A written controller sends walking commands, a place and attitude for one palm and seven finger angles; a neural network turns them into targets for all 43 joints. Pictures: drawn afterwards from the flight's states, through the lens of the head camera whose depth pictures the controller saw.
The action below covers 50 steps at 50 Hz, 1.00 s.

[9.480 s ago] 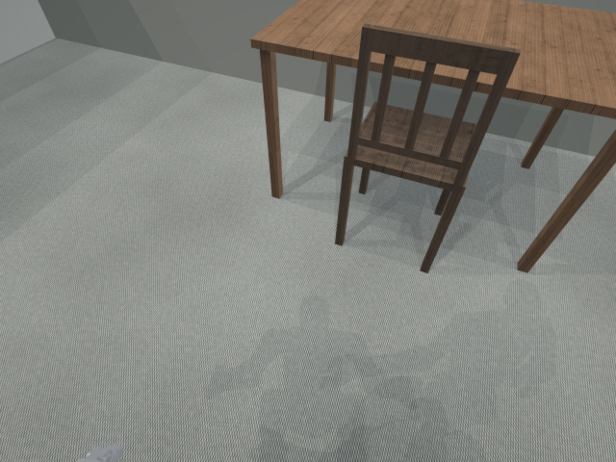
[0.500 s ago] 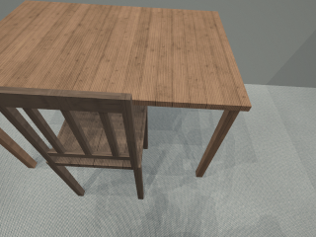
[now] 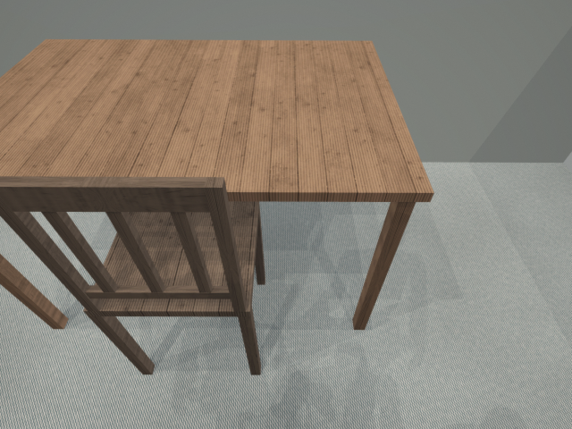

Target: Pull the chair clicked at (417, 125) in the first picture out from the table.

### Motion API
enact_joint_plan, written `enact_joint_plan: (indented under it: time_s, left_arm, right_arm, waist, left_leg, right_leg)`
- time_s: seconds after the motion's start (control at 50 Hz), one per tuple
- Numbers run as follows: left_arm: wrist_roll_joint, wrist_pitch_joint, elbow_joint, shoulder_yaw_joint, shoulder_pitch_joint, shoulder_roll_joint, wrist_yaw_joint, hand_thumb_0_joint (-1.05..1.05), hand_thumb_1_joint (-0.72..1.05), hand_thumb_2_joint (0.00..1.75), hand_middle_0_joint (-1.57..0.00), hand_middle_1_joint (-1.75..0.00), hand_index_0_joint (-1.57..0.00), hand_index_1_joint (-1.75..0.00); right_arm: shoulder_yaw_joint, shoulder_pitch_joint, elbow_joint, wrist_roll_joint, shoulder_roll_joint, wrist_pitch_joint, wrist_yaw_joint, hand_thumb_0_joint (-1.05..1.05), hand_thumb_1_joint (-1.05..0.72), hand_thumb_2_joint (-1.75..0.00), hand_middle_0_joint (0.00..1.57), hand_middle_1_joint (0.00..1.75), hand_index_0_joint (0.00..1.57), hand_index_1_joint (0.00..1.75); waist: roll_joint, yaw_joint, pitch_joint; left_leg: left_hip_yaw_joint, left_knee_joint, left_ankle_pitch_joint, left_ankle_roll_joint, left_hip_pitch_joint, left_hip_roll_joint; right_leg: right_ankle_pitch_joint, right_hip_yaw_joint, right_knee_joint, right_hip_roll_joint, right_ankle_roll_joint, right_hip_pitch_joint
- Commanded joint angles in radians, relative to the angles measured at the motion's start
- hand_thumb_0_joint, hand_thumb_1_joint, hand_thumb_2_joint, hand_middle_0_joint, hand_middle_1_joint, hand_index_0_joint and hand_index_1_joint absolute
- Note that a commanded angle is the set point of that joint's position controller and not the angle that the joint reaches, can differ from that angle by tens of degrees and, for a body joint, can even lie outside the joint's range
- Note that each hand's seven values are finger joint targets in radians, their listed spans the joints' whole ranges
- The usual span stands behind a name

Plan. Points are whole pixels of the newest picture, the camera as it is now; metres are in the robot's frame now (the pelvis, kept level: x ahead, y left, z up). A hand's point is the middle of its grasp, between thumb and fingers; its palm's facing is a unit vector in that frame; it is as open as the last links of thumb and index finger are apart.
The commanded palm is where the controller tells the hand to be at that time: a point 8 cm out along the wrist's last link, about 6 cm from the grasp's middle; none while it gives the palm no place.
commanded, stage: come to a stop and stand still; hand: left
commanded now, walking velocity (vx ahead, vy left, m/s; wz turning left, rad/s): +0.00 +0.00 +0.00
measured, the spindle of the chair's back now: (139, 254) +0.43 +0.31 -0.08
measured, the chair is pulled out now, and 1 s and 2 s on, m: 0.00 0.00 0.00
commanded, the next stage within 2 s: look again from close up in 0.04 s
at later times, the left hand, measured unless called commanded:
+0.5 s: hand out of the picture +0.03 +0.19 -0.17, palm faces -0.01 -0.98 -0.20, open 7.4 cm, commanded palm none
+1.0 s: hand out of the picture +0.04 +0.19 -0.17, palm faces +0.00 -0.98 -0.21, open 7.4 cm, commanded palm none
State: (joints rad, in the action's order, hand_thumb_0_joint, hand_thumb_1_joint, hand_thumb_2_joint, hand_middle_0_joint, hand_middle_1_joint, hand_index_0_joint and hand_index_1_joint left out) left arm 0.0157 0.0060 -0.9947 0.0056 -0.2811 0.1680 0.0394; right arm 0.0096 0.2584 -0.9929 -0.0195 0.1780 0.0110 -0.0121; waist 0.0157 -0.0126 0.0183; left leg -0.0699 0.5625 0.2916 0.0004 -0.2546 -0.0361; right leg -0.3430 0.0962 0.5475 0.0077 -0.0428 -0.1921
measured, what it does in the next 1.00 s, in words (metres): stands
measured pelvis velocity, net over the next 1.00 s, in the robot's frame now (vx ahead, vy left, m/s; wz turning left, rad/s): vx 0.03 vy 0.01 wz -0.01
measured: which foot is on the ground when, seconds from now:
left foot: down 0.00-1.00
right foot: down 0.00-1.00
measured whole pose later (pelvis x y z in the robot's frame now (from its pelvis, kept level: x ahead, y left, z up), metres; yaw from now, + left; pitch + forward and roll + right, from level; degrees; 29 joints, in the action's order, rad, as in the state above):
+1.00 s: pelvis +0.03 +0.01 +0.01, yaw -1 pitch +0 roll +1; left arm 0.01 0.02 -1.10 0.01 -0.27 0.19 0.03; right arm -0.02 0.21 -1.13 -0.01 0.17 -0.02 -0.03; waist -0.02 0.01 0.02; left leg -0.09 0.43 0.27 -0.01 -0.16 -0.01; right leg -0.33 0.08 0.44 -0.01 -0.02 -0.11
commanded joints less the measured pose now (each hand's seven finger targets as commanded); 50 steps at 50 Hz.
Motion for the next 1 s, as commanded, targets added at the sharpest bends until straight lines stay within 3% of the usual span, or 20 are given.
enact_joint_plan:
  time_s: [0.0, 0.12, 0.28, 0.34, 0.54, 0.76, 0.98]
  left_arm:
    - [-0.002, 0.017, 0.048, -0.020, -0.022, 0.131, 0.003, 0.00, 0.90, 0.90, -0.20, -0.30, -0.20, -0.30]
    - [-0.008, 0.018, 0.026, -0.018, -0.016, 0.139, -0.002, 0.00, 0.90, 0.90, -0.20, -0.30, -0.20, -0.30]
    - [-0.009, 0.018, -0.019, -0.015, -0.021, 0.137, -0.003, 0.00, 0.90, 0.90, -0.20, -0.30, -0.20, -0.30]
    - [-0.008, 0.021, -0.034, -0.015, -0.031, 0.135, -0.001, 0.00, 0.90, 0.90, -0.20, -0.30, -0.20, -0.30]
    - [-0.004, 0.020, -0.073, -0.014, -0.045, 0.124, 0.001, 0.00, 0.90, 0.90, -0.20, -0.30, -0.20, -0.30]
    - [-0.004, 0.025, -0.086, -0.015, -0.058, 0.132, 0.001, 0.00, 0.90, 0.90, -0.20, -0.30, -0.20, -0.30]
    - [-0.004, 0.023, -0.084, -0.020, -0.048, 0.140, 0.000, 0.00, 0.90, 0.90, -0.20, -0.30, -0.20, -0.30]
  right_arm:
    - [-0.001, 0.018, 0.042, 0.000, 0.094, -0.026, -0.003, 0.00, -0.90, -0.90, 0.20, 0.30, 0.20, 0.30]
    - [-0.011, 0.042, -0.004, 0.000, 0.107, -0.037, -0.006, 0.00, -0.90, -0.90, 0.20, 0.30, 0.20, 0.30]
    - [-0.016, 0.048, -0.059, 0.006, 0.103, -0.043, -0.011, 0.00, -0.90, -0.90, 0.20, 0.30, 0.20, 0.30]
    - [-0.014, 0.048, -0.073, 0.007, 0.101, -0.046, -0.015, 0.00, -0.90, -0.90, 0.20, 0.30, 0.20, 0.30]
    - [-0.013, 0.025, -0.101, 0.009, 0.100, -0.046, -0.021, 0.00, -0.90, -0.90, 0.20, 0.30, 0.20, 0.30]
    - [-0.010, 0.000, -0.104, 0.009, 0.111, -0.047, -0.024, 0.00, -0.90, -0.90, 0.20, 0.30, 0.20, 0.30]
    - [-0.011, -0.006, -0.112, 0.009, 0.116, -0.045, -0.025, 0.00, -0.90, -0.90, 0.20, 0.30, 0.20, 0.30]
  waist:
    - [-0.025, 0.013, 0.071]
    - [-0.005, 0.017, 0.018]
    - [-0.008, 0.020, 0.021]
    - [-0.008, 0.019, -0.007]
    - [-0.014, 0.017, 0.017]
    - [-0.020, 0.019, -0.019]
    - [-0.022, 0.021, 0.000]
  left_leg:
    - [0.105, -0.160, -0.058, -0.043, -0.033, -0.062]
    - [0.106, -0.175, -0.115, -0.041, 0.004, -0.064]
    - [0.100, -0.184, -0.183, -0.041, 0.027, -0.070]
    - [0.091, -0.170, -0.252, -0.041, 0.063, -0.074]
    - [0.089, -0.175, -0.288, -0.043, 0.095, -0.078]
    - [0.083, -0.165, -0.341, -0.040, 0.128, -0.078]
    - [0.085, -0.178, -0.333, -0.038, 0.119, -0.079]
  right_leg:
    - [0.030, -0.141, -0.171, -0.104, -0.014, -0.050]
    - [0.093, -0.127, -0.159, -0.112, -0.008, -0.005]
    - [0.175, -0.122, -0.152, -0.116, -0.002, 0.013]
    - [0.255, -0.121, -0.142, -0.122, 0.000, 0.028]
    - [0.285, -0.120, -0.151, -0.124, 0.007, 0.014]
    - [0.389, -0.123, -0.152, -0.136, 0.008, 0.041]
    - [0.386, -0.117, -0.163, -0.138, 0.007, 0.050]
